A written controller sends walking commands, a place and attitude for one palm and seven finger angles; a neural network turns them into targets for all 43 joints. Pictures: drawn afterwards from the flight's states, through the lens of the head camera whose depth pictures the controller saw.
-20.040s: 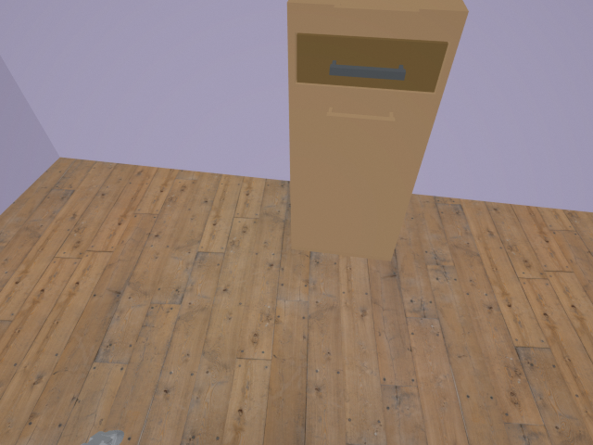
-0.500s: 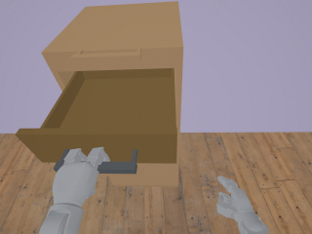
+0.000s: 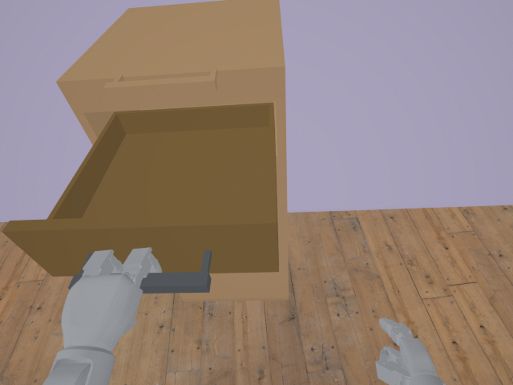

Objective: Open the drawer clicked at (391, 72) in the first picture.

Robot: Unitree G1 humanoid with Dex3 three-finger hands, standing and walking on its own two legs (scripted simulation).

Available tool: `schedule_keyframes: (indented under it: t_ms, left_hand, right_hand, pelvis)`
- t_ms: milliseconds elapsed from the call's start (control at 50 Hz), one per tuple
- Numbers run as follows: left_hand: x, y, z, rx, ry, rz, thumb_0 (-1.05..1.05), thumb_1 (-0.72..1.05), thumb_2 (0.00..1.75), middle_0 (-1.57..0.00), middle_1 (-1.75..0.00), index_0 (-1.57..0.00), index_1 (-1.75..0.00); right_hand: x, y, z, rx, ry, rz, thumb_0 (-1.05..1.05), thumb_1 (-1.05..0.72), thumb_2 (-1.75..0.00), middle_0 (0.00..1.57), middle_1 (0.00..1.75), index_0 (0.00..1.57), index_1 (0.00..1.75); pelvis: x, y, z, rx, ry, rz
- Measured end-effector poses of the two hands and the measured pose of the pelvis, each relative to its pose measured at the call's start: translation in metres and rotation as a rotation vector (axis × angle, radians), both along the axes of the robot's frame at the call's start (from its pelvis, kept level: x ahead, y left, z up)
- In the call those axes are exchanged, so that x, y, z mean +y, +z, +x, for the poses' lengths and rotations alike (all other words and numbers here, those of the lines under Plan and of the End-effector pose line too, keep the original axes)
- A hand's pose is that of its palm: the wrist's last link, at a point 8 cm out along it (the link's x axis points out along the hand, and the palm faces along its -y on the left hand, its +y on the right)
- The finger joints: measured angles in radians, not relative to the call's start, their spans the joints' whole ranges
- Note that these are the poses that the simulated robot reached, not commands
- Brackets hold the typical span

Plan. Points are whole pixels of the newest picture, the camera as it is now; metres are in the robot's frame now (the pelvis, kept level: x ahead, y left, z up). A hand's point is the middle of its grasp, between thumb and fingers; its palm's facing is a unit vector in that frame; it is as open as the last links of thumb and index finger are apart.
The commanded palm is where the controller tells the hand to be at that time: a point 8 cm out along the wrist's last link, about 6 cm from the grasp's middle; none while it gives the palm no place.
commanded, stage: open the thumb to release the handle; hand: left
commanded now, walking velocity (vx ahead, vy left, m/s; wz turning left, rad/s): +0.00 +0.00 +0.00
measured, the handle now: (144, 270) +0.25 +0.19 +0.08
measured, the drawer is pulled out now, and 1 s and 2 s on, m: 0.30 0.30 0.30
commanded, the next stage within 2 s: lift the hand off the handle in 0.44 s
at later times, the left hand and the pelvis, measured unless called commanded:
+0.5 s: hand (117, 314) +0.20 +0.22 +0.06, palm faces +0.07 -0.13 -0.99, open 12.9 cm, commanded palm +0.17 +0.22 +0.12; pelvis -0.02 +0.01 +0.01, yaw +2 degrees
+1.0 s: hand (137, 301) +0.21 +0.19 +0.07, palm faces +0.06 -0.11 -0.99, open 13.4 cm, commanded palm +0.19 +0.20 +0.14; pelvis -0.02 +0.00 +0.01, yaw +1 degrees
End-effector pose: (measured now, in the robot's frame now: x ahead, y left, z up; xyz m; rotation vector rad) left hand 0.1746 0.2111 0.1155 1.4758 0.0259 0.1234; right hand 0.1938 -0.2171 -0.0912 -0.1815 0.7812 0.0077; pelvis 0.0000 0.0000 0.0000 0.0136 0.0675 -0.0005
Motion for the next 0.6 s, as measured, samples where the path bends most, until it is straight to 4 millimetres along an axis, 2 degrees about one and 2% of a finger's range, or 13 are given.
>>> schedule_keyframes:
  t_ms: [120,240,440,600]
  left_hand:
    - [0.019,0.005,0.001,-0.015,0.082,-0.018,0.00,0.61,0.77,-0.36,-1.32,-0.38,-1.31]
    - [0.014,0.007,-0.003,-0.011,0.076,-0.042,0.00,0.35,0.66,-0.34,-1.27,-0.37,-1.29]
    - [0.015,0.004,-0.005,-0.003,0.047,-0.044,0.00,-0.23,0.42,-0.30,-1.21,-0.33,-1.23]
    - [0.005,0.000,0.001,-0.006,0.024,-0.077,0.00,-0.44,0.32,-0.31,-1.20,-0.32,-1.21]
  right_hand:
    - [-0.002,-0.001,-0.005,-0.001,-0.024,-0.009,0.01,-0.90,-0.90,0.20,0.30,0.19,0.29]
    - [0.006,0.006,-0.002,-0.031,-0.001,-0.012,0.01,-0.90,-0.90,0.20,0.30,0.19,0.29]
    - [0.026,0.016,0.008,-0.061,0.045,-0.006,0.01,-0.90,-0.90,0.20,0.30,0.19,0.29]
    - [0.042,0.016,0.008,-0.057,0.067,0.020,0.01,-0.90,-0.90,0.20,0.30,0.20,0.29]
  pelvis:
    - [-0.002,0.003,-0.008,-0.018,0.012,0.000]
    - [0.000,0.005,-0.013,-0.029,0.020,0.002]
    - [0.006,0.008,-0.018,-0.043,0.029,-0.004]
    - [0.012,0.008,-0.018,-0.042,0.030,-0.006]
